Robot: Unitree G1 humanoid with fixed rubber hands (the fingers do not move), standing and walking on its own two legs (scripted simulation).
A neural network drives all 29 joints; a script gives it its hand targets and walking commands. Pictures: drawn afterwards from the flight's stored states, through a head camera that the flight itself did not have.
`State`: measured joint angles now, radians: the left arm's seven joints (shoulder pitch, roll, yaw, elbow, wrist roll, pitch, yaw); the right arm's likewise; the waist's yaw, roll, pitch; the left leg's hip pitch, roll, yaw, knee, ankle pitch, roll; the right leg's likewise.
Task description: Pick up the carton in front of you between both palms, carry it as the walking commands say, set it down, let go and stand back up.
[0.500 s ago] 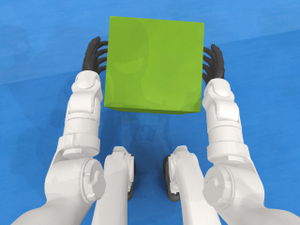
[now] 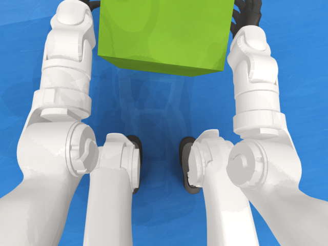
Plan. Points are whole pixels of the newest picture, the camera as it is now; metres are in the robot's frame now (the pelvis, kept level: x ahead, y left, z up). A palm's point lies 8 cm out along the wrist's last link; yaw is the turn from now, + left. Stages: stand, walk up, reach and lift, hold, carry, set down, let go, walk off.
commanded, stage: set down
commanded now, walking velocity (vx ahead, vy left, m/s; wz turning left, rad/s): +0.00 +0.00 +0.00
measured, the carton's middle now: (163, 22) +0.55 +0.01 -0.22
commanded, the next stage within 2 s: none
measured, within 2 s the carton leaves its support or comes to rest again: rests again in 0.62 s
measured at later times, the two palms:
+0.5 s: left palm (91, 10) +0.57 +0.16 -0.22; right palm (229, 29) +0.54 -0.14 -0.21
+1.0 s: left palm (94, 14) +0.56 +0.16 -0.23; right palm (231, 32) +0.54 -0.15 -0.23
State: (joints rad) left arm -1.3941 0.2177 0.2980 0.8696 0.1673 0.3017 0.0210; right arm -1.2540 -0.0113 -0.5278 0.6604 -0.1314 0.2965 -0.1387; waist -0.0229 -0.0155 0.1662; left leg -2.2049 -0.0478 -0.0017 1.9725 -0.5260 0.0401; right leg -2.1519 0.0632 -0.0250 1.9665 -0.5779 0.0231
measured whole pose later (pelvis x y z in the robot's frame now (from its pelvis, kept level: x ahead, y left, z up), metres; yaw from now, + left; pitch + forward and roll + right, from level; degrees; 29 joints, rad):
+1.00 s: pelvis -0.01 +0.00 -0.07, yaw -1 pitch +31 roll -4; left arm -1.60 0.35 0.23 1.09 0.09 0.24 -0.07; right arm -1.48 -0.19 -0.43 0.97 0.00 0.21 -0.07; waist -0.01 -0.04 0.48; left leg -2.23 -0.02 0.01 2.26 -0.58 0.06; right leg -2.18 0.11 -0.04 2.25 -0.63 0.04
